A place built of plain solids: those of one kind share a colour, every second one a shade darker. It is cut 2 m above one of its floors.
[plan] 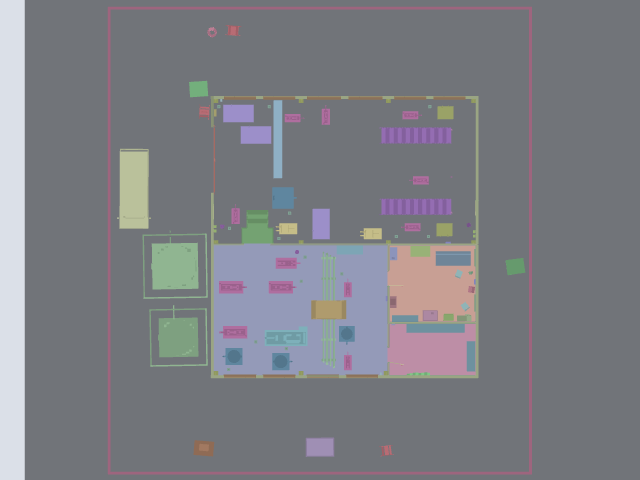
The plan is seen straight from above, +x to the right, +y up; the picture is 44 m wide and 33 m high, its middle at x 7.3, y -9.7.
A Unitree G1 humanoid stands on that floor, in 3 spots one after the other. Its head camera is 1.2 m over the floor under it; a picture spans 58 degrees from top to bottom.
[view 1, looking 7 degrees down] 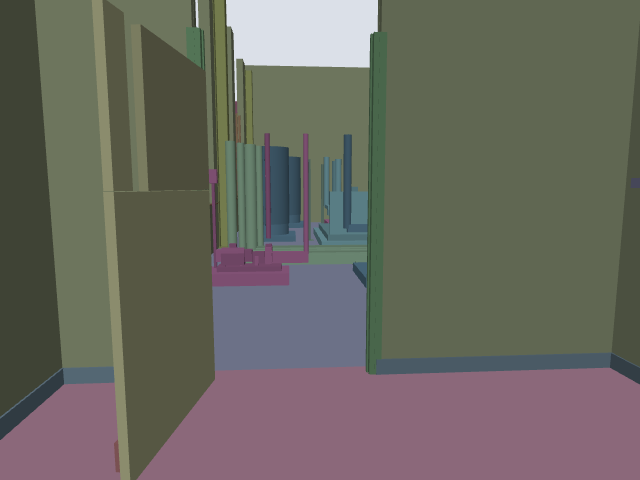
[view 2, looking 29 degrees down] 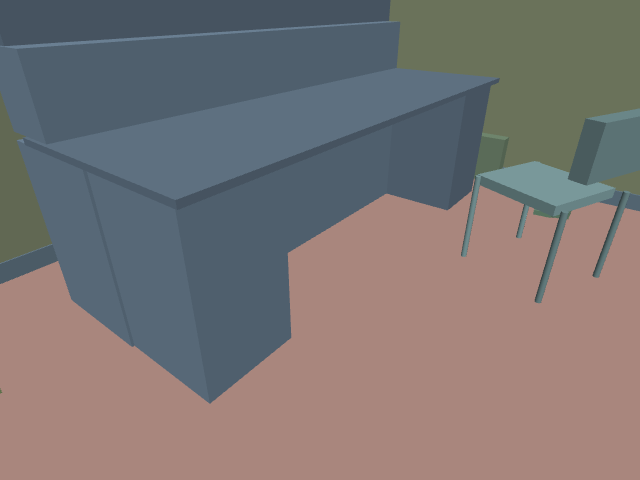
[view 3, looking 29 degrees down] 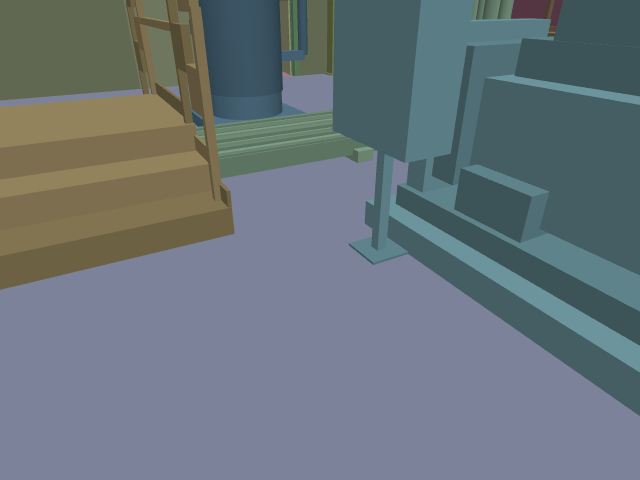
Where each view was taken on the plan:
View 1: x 14.70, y -17.60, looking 176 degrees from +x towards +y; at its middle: engine_pump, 8.82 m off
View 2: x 14.70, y -12.35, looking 38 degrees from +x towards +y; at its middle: raised_floor_control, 2.48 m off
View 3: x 4.50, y -14.50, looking -29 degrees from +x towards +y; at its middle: raised_floor_pumps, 2.48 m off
